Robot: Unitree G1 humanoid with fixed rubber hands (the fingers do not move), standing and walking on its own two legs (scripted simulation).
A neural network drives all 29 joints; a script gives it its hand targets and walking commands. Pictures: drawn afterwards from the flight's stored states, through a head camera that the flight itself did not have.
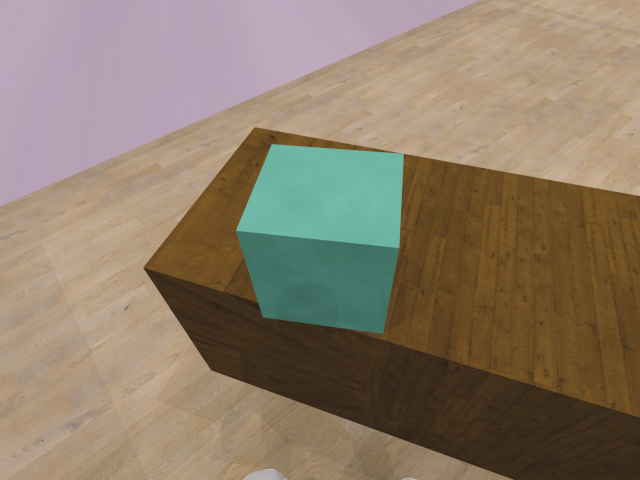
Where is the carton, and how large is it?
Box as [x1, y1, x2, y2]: [236, 144, 403, 333]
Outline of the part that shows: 272,144 236,229 263,317 382,333 399,244 403,154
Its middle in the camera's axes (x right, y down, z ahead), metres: +0.01 +0.01 +0.69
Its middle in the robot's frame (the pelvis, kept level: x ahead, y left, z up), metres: +0.52 +0.00 -0.06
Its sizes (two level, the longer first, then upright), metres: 0.230 0.206 0.252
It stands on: a pedestal, 0.57 m high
